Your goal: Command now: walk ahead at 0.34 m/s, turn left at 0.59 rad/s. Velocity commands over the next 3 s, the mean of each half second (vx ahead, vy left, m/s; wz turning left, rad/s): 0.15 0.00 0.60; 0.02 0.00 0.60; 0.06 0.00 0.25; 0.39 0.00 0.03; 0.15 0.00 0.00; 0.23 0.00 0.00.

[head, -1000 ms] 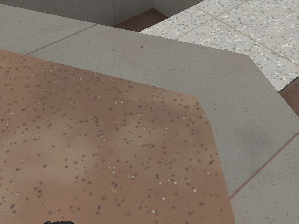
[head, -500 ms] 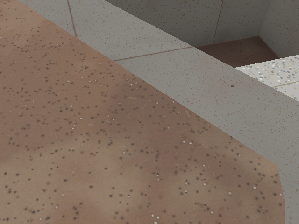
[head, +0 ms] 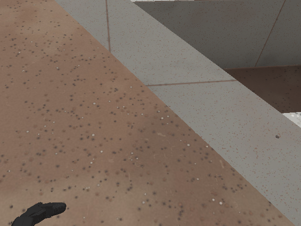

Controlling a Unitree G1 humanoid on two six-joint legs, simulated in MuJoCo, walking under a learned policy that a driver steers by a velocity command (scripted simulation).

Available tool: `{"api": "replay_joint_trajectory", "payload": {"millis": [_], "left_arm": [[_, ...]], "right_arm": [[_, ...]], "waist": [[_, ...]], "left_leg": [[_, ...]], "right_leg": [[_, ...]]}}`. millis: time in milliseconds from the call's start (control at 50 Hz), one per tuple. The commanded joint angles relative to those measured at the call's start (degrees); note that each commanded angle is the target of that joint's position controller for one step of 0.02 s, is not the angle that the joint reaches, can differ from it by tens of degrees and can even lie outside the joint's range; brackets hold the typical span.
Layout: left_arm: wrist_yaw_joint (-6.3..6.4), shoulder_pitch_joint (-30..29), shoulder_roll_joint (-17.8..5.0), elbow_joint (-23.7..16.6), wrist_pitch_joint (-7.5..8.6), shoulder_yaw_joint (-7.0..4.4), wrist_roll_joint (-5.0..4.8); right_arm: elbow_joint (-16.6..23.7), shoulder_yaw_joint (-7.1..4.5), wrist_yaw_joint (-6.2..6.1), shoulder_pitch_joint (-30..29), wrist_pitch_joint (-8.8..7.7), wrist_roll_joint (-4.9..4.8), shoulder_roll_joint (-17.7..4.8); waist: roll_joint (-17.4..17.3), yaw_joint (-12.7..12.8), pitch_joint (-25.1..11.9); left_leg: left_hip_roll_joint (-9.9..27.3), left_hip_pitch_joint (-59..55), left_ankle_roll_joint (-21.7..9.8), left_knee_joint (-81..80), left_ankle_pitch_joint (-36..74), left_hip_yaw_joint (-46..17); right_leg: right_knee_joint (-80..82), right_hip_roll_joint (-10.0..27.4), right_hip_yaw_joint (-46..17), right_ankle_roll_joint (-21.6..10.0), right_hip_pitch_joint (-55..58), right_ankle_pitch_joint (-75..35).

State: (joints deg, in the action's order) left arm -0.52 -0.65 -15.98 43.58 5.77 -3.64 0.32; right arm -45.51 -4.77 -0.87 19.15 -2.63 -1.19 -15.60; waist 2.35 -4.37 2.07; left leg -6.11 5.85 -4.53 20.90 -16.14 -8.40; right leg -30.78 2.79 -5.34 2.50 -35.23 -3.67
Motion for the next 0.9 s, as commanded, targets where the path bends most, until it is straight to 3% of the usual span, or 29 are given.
{"api": "replay_joint_trajectory", "payload": {"millis": [20, 60, 80, 100, 120, 140, 160, 180, 200, 240, 280, 360, 460, 500, 520, 540, 560, 580, 600, 620, 640, 660, 700, 800, 900], "left_arm": [[-0.62, -4.39, -5.69, -5.2, 1.38, -1.36, -0.01], [-0.61, 0.02, -7.19, -4.19, 1.84, -1.94, 0.17], [-0.32, 4.58, -8.31, -3.35, 2.19, -2.35, 0.85], [0.1, 11.65, -11.85, -2.93, 2.25, -3.01, 2.25], [0.17, 14.04, -13.42, -2.56, 1.12, -2.95, 2.73], [-0.07, 13.72, -10.98, -2.77, -0.09, -2.86, 0.31], [0.4, 10.55, -6.61, -4.57, -1.0, -1.66, 0.14], [0.76, 7.47, -5.03, -4.69, -2.02, -0.92, 0.44], [0.96, 5.31, -4.48, -4.73, -2.76, -0.55, 0.62], [1.16, 3.41, -6.14, -3.97, -3.18, -1.0, 1.42], [1.31, 3.56, -7.3, -3.33, -3.01, -1.59, 1.33], [1.79, 2.61, -9.07, -3.13, -3.94, -2.29, 0.47], [1.24, 3.5, -11.18, -1.96, -5.15, -2.89, -0.57], [1.14, 3.38, -11.78, -1.33, -5.6, -3.04, -1.5], [1.11, 4.37, -11.0, -0.68, -5.81, -2.88, -1.85], [0.85, 7.3, -8.95, 0.66, -5.99, -2.4, -1.55], [0.35, 7.79, -5.15, -0.76, -5.94, -1.22, 1.01], [0.88, 3.44, -6.46, -3.4, -5.63, -1.56, 1.2], [1.18, 1.17, -8.69, -3.44, -5.65, -2.29, 0.13], [1.45, 2.16, -8.89, -3.12, -5.76, -2.57, -0.6], [1.98, 3.45, -8.72, -1.87, -5.89, -2.73, -0.24], [2.25, 3.97, -9.2, -1.77, -6.05, -2.94, 0.25], [2.05, 5.14, -8.41, -1.8, -5.96, -2.88, 0.03], [1.61, 3.08, -6.42, -3.03, -5.77, -1.97, -0.33], [0.62, 3.8, -7.14, -3.64, -5.18, -2.1, -0.81]], "right_arm": [[2.45, -2.37, -0.97, 1.8, 0.74, -0.09, -9.07], [3.98, -2.29, -1.5, -0.61, 1.31, 0.09, -8.67], [5.23, -1.92, -1.48, -2.75, 1.28, 0.02, -7.76], [7.42, -0.85, -1.37, -3.46, 1.07, 0.96, -4.8], [6.84, 0.12, -1.08, 10.41, 0.91, 0.42, -1.04], [5.54, -0.84, -0.76, 13.63, 1.22, -0.35, -8.55], [6.05, -1.98, -0.93, 6.14, 2.18, -0.78, -11.77], [7.02, -2.24, -1.34, 1.43, 3.25, -0.51, -12.12], [7.66, -2.51, -1.68, -0.58, 4.29, -0.1, -11.8], [8.45, -1.88, -1.68, 0.39, 5.61, -0.33, -7.98], [9.52, -1.31, -1.72, -0.2, 5.59, -0.04, -5.8], [11.37, -1.04, -0.77, -3.58, 5.52, 0.35, -6.1], [13.2, -1.39, 0.79, -7.39, 6.12, 0.39, -7.44], [13.11, -1.7, 1.33, -6.5, 6.13, 0.51, -7.42], [12.54, -2.1, 1.28, -5.25, 6.06, 0.68, -7.94], [12.07, -3.0, 0.73, -3.0, 5.99, 0.86, -10.33], [12.84, -4.47, -0.43, -1.24, 5.82, 1.11, -16.93], [14.48, -4.35, -0.16, -2.59, 4.82, 2.64, -18.82], [14.14, -3.76, 0.32, -3.03, 3.62, 2.85, -16.15], [13.85, -3.32, 0.27, -5.39, 2.82, 2.2, -14.83], [14.2, -2.88, 0.04, -7.8, 2.69, 1.35, -13.15], [14.51, -2.4, -0.21, -9.53, 2.9, 0.81, -12.33], [15.02, -1.91, -0.64, -9.8, 3.08, 1.21, -11.59], [15.17, -2.39, -1.25, -8.79, 3.7, 0.92, -12.67], [15.76, -2.59, -0.53, -9.82, 4.41, 0.8, -13.08]], "waist": [[-8.68, 0.79, -2.66], [-10.17, 3.37, -4.65], [-9.61, 6.26, -7.35], [-3.82, 8.68, -15.88], [12.55, 3.38, -25.65], [11.35, 3.48, -28.36], [6.22, 5.72, -19.92], [2.64, 5.58, -14.04], [2.28, 4.85, -9.77], [5.15, 2.81, -5.5], [5.71, 2.95, -6.24], [4.43, 3.58, -9.62], [5.34, 4.64, -7.1], [4.96, 3.34, -6.91], [4.15, 2.85, -7.04], [-0.29, 2.47, -7.09], [-17.36, 4.21, -7.54], [-19.23, 2.24, -7.94], [-12.5, 1.13, -8.22], [-10.72, 2.95, -7.2], [-8.53, 3.98, -7.47], [-9.18, 4.68, -7.22], [-9.79, 5.46, -8.82], [-10.54, 3.95, -8.55], [-11.89, 3.39, -7.88]], "left_leg": [[11.87, 1.68, -4.93, 2.41, 24.13, -10.57], [11.27, -0.38, -3.36, 8.63, 27.65, -13.25], [8.39, 1.2, -1.21, 15.0, 28.99, -11.99], [4.75, 8.98, 1.52, 29.58, 17.04, -8.55], [-3.5, 25.41, 5.14, 47.72, -28.4, -3.69], [2.3, 29.64, 6.27, 55.65, -25.02, -3.73], [4.3, 33.06, 7.76, 57.87, -20.11, -1.59], [6.09, 33.43, 8.58, 56.22, -16.23, 0.98], [7.56, 32.15, 8.96, 54.33, -14.12, 1.82], [8.7, 25.8, 8.65, 48.17, -11.35, 4.44], [9.19, 24.5, 8.59, 42.43, -9.46, 5.88], [10.78, 20.53, 7.65, 32.81, -2.34, 6.73], [9.82, 16.18, 5.35, 22.16, -1.62, 9.74], [8.55, 12.12, 3.56, 13.46, 1.45, 11.49], [7.23, 8.01, 2.17, 8.61, 4.66, 11.88], [8.49, 1.76, -0.22, 3.08, 12.21, 7.74], [22.66, -6.81, -6.12, 0.82, 32.99, -11.54], [28.88, -3.44, -16.25, -0.82, 34.16, -21.57], [25.91, -2.4, -15.45, -1.48, 31.38, -17.47], [22.78, -1.59, -12.02, -0.9, 29.15, -12.95], [20.54, -1.28, -9.28, -0.34, 26.69, -10.68], [19.68, 0.38, -8.49, -0.23, 27.85, -9.59], [18.19, 1.59, -8.74, -0.08, 30.24, -8.82], [16.99, 0.75, -8.74, 0.85, 23.7, -11.8], [16.09, 3.84, -8.74, 1.82, 20.43, -17.89]], "right_leg": [[4.03, -4.42, 2.04, -1.11, 7.8, 0.1], [6.14, -4.63, 2.0, -2.81, 12.29, 2.36], [9.36, -2.85, 2.23, -4.51, 19.93, -4.34], [4.72, 7.43, -5.65, -8.39, 36.05, -21.49], [1.81, 24.59, -25.29, -20.47, 55.28, -38.47], [4.07, 26.24, -31.94, -21.83, 53.77, -21.38], [6.17, 21.56, -22.96, -19.0, 47.1, -12.7], [8.12, 17.99, -15.84, -16.55, 39.28, -7.59], [9.99, 15.37, -11.74, -15.68, 32.05, -4.27], [14.53, 11.93, -4.58, -14.87, 21.3, -0.98], [15.87, 12.59, -1.41, -16.31, 21.62, -5.2], [16.61, 15.0, 2.45, -16.94, 23.93, -4.34], [15.71, 15.97, 5.65, -14.66, 25.08, 4.4], [12.11, 15.77, 7.14, -12.14, 25.87, 5.9], [8.75, 14.47, 8.75, -9.83, 24.43, 8.0], [2.11, 11.65, 11.61, -5.76, 19.95, 12.65], [-16.5, 3.88, 17.66, 0.01, 6.07, 31.91], [-29.27, -2.26, 9.53, 1.9, -3.21, 42.53], [-34.63, -1.29, 4.58, 1.22, -4.05, 39.68], [-34.92, -0.53, 3.29, 0.44, -4.4, 34.67], [-33.83, 0.09, 2.59, 0.39, -4.12, 31.09], [-33.62, -0.16, 2.6, 0.8, -2.76, 28.71], [-33.81, -1.59, 2.72, 1.4, 0.48, 25.61], [-19.34, -3.05, 1.55, 2.24, 3.64, 23.89], [-9.74, -4.84, 1.0, 1.36, 10.49, 25.46]]}}
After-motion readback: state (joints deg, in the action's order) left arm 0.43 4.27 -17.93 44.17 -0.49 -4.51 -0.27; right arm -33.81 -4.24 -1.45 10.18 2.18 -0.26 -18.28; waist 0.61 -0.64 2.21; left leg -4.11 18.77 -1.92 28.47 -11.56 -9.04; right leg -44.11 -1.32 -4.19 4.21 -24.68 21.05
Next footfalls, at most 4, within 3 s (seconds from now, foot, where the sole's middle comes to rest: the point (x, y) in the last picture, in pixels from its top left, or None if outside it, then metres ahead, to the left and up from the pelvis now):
0.10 right None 0.25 -0.13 -0.78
0.54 left None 0.16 0.12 -0.78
1.00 right None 0.27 -0.08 -0.78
1.34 left None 0.08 0.11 -0.78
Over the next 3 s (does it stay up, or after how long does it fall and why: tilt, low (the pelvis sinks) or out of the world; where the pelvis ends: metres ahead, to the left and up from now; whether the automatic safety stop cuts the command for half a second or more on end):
stays up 0.52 0.32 0.00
